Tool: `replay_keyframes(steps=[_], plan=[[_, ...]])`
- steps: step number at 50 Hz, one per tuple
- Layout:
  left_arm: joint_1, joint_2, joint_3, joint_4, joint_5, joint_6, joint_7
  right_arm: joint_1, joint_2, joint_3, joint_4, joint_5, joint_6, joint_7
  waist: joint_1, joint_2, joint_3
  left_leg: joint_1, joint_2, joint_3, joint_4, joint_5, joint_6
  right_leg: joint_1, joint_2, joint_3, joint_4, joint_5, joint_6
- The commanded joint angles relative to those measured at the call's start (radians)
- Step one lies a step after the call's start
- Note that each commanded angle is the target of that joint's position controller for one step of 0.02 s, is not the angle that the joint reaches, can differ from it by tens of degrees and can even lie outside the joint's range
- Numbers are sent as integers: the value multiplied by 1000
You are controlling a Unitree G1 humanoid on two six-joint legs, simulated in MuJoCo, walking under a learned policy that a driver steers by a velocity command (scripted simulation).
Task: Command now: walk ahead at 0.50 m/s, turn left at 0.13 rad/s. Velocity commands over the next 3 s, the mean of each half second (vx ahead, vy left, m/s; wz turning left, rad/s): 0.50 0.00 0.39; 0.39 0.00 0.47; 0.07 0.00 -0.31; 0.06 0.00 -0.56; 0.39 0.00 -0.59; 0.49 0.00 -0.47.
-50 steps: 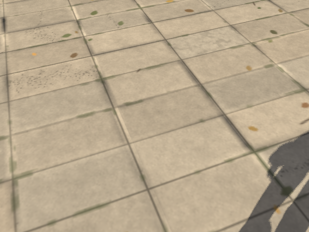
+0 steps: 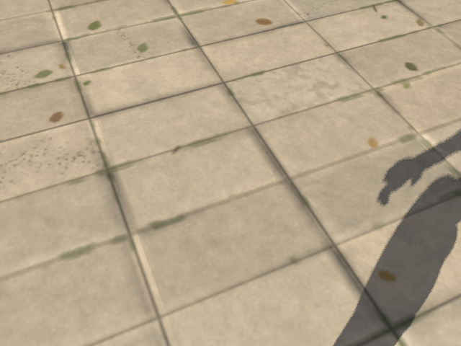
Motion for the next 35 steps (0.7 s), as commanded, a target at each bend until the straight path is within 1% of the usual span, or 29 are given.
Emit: replay_keyframes(steps=[1,4,5,6,7,8,9,10,11,12,13,14,15,16,17,19,20,22,25,27,30,31,33,34,35], plan=[[-132,35,-2,-87,-5,-13,0,81,-124,-17,-19,-1,-8,-9,-15,90,62,-23,263,-163,-53,425,78,-3,44,-48,-109,56,7],[-191,48,-3,-122,-7,-23,4,101,-141,-20,-13,-11,1,-17,-27,97,61,78,291,-201,13,520,103,-15,66,-42,-174,4,-2],[-195,56,-1,-132,-8,-28,5,93,-149,-23,-15,-15,3,-20,-20,102,59,98,301,-215,37,557,105,-1,72,-37,-194,-28,-9],[-176,65,1,-134,-10,-35,6,75,-158,-26,-19,-17,5,-23,-2,108,52,103,306,-220,69,611,98,44,84,-34,-221,-65,-20],[-118,79,7,-123,-12,-42,11,46,-168,-29,-26,-19,5,-23,32,116,30,88,300,-214,126,708,83,142,107,-38,-254,-107,-34],[-11,101,18,-93,-12,-51,19,27,-179,-33,-31,-17,5,-20,75,117,-24,66,281,-208,234,794,67,286,137,-49,-292,-127,-51],[157,134,33,-47,-1,-64,31,3,-175,-33,-39,-7,4,-15,151,85,-117,-28,236,-174,423,728,46,526,115,-30,-346,-68,-79],[332,222,57,-29,29,-72,48,-7,-131,-22,-82,8,-1,-10,204,-10,-266,-228,173,-138,710,397,29,795,-120,207,-352,-168,-126],[332,300,78,-37,36,-60,42,119,-29,-8,-103,48,8,-13,131,-240,-391,-560,14,-69,1021,-318,-6,1016,-374,636,-451,-205,-244],[253,206,62,-57,12,-45,36,56,-147,-36,-88,16,22,-21,118,-57,-302,-626,84,-152,1095,-271,11,904,-318,632,-494,-298,-216],[163,133,41,-68,3,-47,35,-15,-143,-44,-103,9,24,-14,88,-9,-150,-636,123,-156,1071,-173,9,750,-277,459,-521,-279,-183],[125,96,32,-67,4,-53,33,-46,-114,-41,-111,7,26,-8,69,5,-79,-611,155,-150,1036,-116,4,638,-233,338,-559,-193,-158],[124,77,27,-58,1,-59,37,-62,-106,-45,-114,-7,36,0,54,-20,-43,-587,175,-146,1008,-93,-3,569,-196,248,-580,-142,-134],[130,63,22,-45,-4,-64,42,-50,-92,-46,-117,-18,51,10,30,-44,-28,-560,186,-139,991,-79,-14,521,-168,176,-598,-105,-115],[153,58,21,-35,-8,-74,43,-54,-79,-46,-122,-20,64,17,23,-51,-28,-552,187,-133,986,-66,-20,505,-162,138,-608,-62,-111],[188,73,26,-19,-16,-90,43,-101,-68,-46,-148,-22,80,28,14,-45,-15,-601,198,-119,973,-21,-30,505,-158,66,-629,14,-114],[200,81,28,-16,-16,-94,42,-136,-69,-45,-163,-24,85,33,15,-42,-7,-634,205,-113,961,13,-35,510,-156,33,-637,35,-115],[227,85,29,-8,-11,-96,42,-212,-74,-43,-196,-24,90,41,22,-38,13,-688,213,-101,902,85,-44,521,-144,-30,-647,77,-116],[247,90,27,-1,-9,-96,42,-331,-72,-32,-244,-20,85,54,39,-35,42,-678,202,-61,705,189,-51,528,-117,-119,-649,133,-110],[272,112,31,3,-10,-94,46,-405,-67,-23,-273,-22,83,62,58,-37,51,-642,190,-17,584,225,-41,556,-126,-158,-648,172,-105],[324,138,38,19,-9,-82,54,-472,-82,-21,-307,-28,82,68,77,-34,60,-626,170,28,487,171,-8,662,-158,-197,-614,260,-101],[333,143,40,23,-7,-75,57,-477,-89,-23,-314,-30,81,68,74,-38,57,-614,156,40,465,134,7,698,-165,-212,-582,336,-97],[332,169,46,23,-5,-60,63,-439,-107,-32,-310,-33,82,62,50,-62,21,-533,97,77,442,30,45,751,-171,-246,-458,623,-86],[329,187,51,22,-4,-49,64,-376,-121,-40,-296,-34,81,56,22,-71,-17,-463,60,88,430,-26,67,766,-172,-256,-346,739,-85],[326,201,55,17,-4,-36,62,-275,-141,-53,-268,-33,74,49,-17,-67,-77,-351,22,88,394,-54,92,752,-170,-260,-180,753,-81]])
Next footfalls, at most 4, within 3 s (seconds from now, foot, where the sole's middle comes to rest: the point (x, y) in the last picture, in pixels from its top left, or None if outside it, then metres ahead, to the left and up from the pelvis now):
0.18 right None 0.29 -0.11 -0.78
0.72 left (177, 341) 0.51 0.14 -0.78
1.26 right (201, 281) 0.69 0.08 -0.78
1.74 left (138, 307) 0.61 0.26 -0.78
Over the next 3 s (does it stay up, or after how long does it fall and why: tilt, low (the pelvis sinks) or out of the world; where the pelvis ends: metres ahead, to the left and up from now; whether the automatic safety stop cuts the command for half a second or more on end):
stays up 1.02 -0.04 0.00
